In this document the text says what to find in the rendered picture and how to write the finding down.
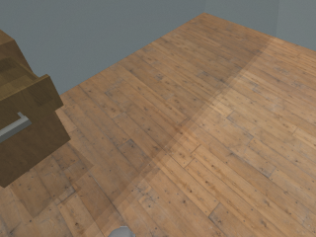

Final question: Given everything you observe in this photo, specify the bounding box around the left robot thigh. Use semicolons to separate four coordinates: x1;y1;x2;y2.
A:
108;227;135;237

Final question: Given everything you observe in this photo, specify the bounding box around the cabinet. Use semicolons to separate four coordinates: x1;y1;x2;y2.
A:
0;30;71;189

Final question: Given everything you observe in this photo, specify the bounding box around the handle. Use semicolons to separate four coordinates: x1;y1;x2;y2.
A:
0;112;32;143

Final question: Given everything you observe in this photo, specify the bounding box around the drawer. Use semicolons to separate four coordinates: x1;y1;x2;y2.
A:
0;55;64;144

